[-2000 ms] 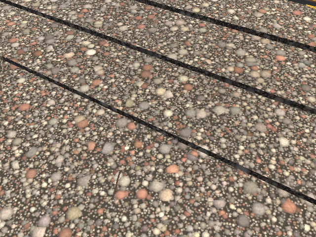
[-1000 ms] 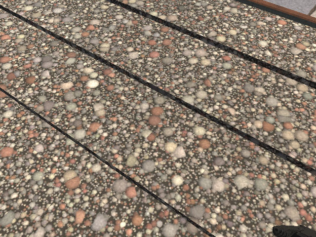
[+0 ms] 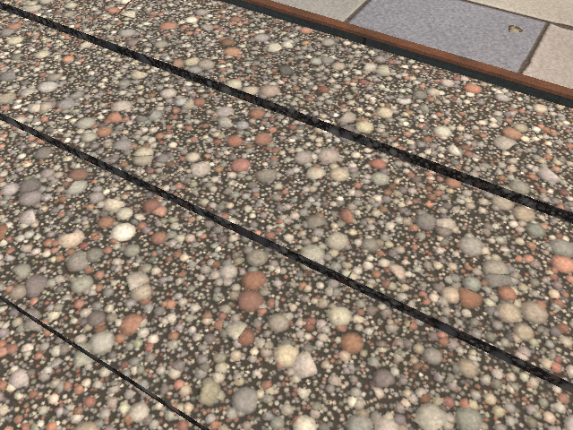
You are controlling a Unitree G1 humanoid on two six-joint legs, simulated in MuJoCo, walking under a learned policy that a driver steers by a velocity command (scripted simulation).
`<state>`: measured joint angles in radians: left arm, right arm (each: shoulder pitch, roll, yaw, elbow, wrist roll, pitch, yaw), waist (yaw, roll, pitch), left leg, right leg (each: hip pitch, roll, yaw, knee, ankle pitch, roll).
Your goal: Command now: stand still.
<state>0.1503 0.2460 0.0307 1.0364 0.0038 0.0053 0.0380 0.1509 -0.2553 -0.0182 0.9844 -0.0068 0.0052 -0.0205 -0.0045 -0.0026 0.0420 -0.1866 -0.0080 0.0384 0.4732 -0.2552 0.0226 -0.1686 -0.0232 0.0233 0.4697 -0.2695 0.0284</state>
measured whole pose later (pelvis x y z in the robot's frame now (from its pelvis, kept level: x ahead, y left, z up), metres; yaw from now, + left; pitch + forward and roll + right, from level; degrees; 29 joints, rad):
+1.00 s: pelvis +0.30 +0.07 -0.01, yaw +22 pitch +1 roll +0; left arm 0.22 0.26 0.05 0.86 -0.02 -0.14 0.02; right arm 0.20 -0.26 -0.08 0.85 0.01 -0.05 0.04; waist -0.01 -0.01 0.04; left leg -0.31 -0.12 0.01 0.47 -0.17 0.12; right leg -0.52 -0.09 0.05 1.41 -0.35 0.00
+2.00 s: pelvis +0.71 +0.32 +0.04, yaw +24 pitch +3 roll -1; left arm 0.23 0.30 0.08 0.80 -0.02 0.00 0.03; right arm 0.18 -0.23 -0.05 0.79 -0.03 -0.07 -0.01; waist 0.00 -0.05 0.01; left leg -0.30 0.03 0.12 0.40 -0.15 0.05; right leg -0.59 -0.05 0.02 1.12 -0.36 0.05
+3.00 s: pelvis +0.77 +0.33 +0.04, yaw -4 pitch +1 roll -1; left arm 0.18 0.28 0.07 0.68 -0.01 0.04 0.02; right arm 0.15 -0.23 -0.04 0.76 0.00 0.01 -0.02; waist -0.02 -0.03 0.03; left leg -0.26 0.01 -0.01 0.47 -0.23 0.01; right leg -0.31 0.00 0.07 0.72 -0.43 0.08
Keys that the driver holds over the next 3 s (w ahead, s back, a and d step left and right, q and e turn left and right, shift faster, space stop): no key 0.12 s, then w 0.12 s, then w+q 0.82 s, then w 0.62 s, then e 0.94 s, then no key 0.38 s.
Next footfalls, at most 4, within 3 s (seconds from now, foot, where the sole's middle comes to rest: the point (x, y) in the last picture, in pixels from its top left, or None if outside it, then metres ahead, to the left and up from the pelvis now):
0.86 left None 0.35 0.15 -0.78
1.32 right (253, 344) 0.71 0.11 -0.74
1.78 left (122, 333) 0.75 0.44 -0.74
2.30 right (214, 293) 0.86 0.22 -0.74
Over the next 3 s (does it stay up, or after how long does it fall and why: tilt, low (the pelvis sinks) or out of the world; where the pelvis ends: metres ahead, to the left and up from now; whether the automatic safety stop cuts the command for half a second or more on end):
stays up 0.77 0.33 0.04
